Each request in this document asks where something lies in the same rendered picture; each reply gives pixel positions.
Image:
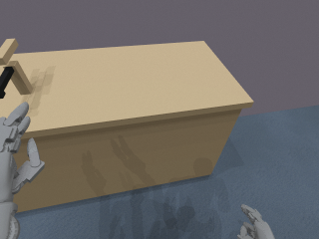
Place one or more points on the robot right hand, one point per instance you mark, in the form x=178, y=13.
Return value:
x=260, y=228

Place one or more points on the left robot forearm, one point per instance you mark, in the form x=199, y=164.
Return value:
x=9, y=225

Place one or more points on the tap lever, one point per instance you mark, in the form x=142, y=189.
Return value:
x=4, y=80

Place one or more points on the robot left hand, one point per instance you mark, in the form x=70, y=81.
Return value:
x=11, y=130

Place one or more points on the counter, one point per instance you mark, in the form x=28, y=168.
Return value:
x=115, y=119

